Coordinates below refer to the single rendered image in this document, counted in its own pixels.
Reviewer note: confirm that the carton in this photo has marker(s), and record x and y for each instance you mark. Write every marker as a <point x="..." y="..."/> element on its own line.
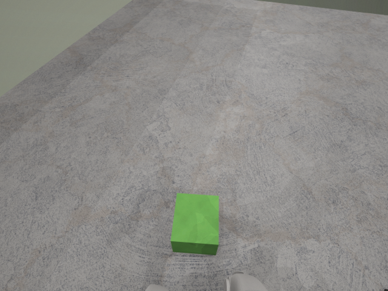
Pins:
<point x="196" y="224"/>

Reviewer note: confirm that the robot right thigh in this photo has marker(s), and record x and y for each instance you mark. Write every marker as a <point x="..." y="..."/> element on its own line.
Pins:
<point x="243" y="282"/>

